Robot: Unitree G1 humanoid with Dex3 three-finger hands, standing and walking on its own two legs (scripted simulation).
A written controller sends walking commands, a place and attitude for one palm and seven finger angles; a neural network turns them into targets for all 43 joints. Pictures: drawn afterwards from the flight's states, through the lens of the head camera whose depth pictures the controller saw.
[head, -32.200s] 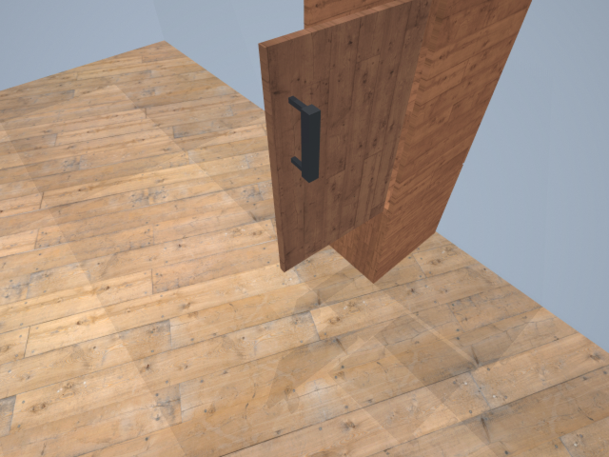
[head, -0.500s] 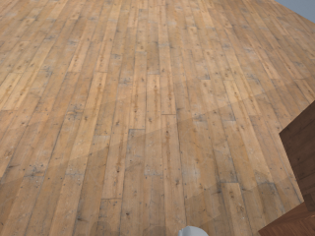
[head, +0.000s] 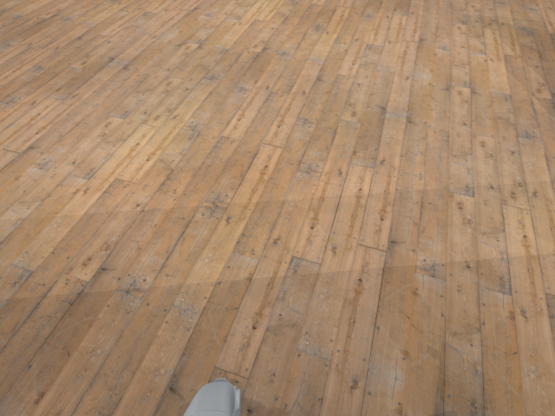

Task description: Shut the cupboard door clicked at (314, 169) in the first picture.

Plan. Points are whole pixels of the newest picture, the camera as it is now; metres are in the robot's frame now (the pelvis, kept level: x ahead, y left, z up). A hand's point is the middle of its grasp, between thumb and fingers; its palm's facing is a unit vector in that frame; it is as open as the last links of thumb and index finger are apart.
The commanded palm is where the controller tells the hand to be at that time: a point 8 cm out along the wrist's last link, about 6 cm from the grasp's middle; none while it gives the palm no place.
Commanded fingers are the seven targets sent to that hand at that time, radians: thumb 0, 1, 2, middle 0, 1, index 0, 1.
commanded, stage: walk to a spot facing it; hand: left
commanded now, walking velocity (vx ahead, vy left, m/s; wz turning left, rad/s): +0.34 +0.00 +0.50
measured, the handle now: out of the picture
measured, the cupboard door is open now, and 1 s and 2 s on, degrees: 62 62 62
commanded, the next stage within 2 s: turn to face it in 0.78 s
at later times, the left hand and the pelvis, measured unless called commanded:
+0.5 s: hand (138, 368) +0.22 +0.26 -0.17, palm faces +0.21 -0.96 -0.19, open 7.4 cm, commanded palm none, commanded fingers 0.00 0.90 0.90 -0.20 -0.30 -0.20 -0.30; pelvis +0.18 +0.06 +0.00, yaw +10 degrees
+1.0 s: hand (171, 290) +0.37 +0.24 -0.17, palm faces +0.37 -0.90 -0.23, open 7.2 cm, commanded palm none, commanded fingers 0.00 0.90 0.90 -0.20 -0.30 -0.20 -0.30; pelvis +0.39 +0.04 +0.00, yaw +20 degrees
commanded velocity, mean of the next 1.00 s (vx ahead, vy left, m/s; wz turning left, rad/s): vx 0.25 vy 0.00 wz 0.20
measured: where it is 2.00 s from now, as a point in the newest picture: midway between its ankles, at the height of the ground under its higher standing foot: (263, 338)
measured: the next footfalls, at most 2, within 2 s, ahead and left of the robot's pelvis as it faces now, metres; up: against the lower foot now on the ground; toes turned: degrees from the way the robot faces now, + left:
left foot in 0.20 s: +0.19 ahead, +0.14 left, +0.00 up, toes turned +13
right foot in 0.68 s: +0.41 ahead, -0.05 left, +0.00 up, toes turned +6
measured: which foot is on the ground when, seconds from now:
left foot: up 0.00-0.18, down 0.20-0.68, up 0.70-1.00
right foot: down 0.00-0.20, up 0.22-0.66, down 0.68-1.00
